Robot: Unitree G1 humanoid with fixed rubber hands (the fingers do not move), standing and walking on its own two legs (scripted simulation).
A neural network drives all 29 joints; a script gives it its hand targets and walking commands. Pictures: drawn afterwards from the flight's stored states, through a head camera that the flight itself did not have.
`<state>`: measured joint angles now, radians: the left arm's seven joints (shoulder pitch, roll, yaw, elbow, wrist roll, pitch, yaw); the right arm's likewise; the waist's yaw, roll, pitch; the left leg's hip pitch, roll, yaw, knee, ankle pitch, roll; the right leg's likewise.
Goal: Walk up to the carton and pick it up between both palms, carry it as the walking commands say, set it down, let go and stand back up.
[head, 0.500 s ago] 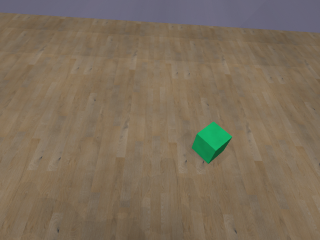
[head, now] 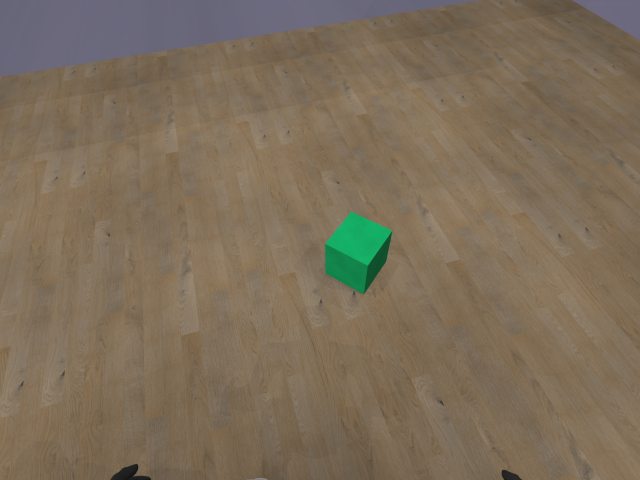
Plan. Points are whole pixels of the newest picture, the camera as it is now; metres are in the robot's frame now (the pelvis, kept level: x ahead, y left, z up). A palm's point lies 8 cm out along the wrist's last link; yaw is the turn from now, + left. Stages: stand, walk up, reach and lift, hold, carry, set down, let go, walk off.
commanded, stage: walk up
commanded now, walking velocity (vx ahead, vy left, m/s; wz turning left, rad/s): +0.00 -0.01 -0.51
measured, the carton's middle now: (357, 253) +0.93 -0.09 -0.68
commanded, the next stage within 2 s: none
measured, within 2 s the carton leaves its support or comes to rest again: neither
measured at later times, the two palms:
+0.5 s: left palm (84, 425) +0.21 +0.34 -0.11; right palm out of the picture +0.00 -0.15 -0.14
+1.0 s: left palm (21, 372) +0.29 +0.48 -0.13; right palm out of the picture +0.15 -0.05 -0.12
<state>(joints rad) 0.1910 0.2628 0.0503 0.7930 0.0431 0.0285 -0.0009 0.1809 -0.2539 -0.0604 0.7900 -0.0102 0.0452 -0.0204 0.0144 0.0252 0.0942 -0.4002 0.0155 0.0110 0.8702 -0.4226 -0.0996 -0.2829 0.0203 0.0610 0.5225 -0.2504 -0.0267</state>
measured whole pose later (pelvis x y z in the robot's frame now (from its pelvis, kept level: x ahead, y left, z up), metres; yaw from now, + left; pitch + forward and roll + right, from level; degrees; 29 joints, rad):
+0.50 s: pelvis +0.04 +0.10 -0.01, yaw -15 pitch +1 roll +2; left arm 0.21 0.31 0.06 0.75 0.03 0.05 0.01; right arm 0.32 -0.22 -0.04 0.78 -0.07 0.03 0.01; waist -0.04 -0.01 0.07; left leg -0.10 -0.02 0.26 0.47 -0.40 0.06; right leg -0.46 -0.02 -0.10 0.79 -0.42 -0.04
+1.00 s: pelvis +0.15 +0.22 -0.01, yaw -26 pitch +2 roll +0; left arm 0.36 0.31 0.11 0.84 0.04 0.04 0.03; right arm 0.18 -0.22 -0.03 0.82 -0.03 0.02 0.05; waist 0.03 -0.02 0.02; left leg -0.34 0.06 0.04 0.57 -0.27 -0.03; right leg -0.45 -0.06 0.12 0.89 -0.47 0.02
